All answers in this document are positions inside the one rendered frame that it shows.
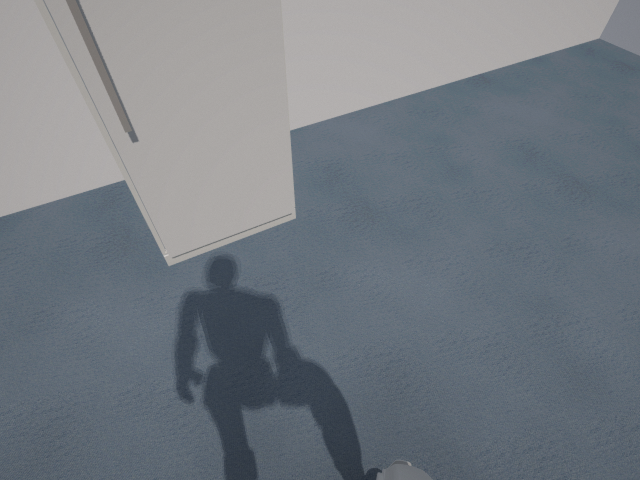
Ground fridge door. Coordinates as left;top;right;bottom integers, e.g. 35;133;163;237
44;0;295;258

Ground handle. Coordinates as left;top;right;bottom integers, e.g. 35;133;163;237
66;0;132;133

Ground right robot shin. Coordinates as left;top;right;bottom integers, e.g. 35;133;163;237
388;460;411;468

